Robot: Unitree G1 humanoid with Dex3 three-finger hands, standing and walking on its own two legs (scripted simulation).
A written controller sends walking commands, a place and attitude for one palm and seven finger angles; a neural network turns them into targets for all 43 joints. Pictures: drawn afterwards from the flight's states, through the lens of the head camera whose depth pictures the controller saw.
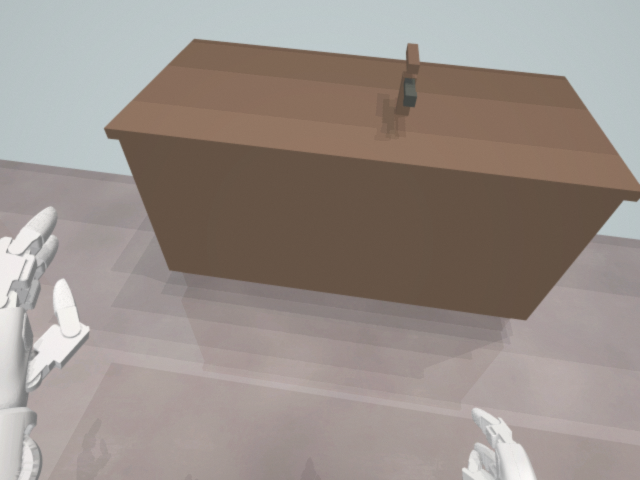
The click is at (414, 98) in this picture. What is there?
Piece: tap's lever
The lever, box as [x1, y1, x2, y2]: [403, 91, 416, 106]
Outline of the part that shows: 405,91 403,105 414,106 416,92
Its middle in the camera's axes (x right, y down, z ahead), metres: +0.22 -0.34 +0.95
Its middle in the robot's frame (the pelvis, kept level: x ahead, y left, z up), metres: +0.96 -0.16 +0.03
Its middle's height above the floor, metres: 0.80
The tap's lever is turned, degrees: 0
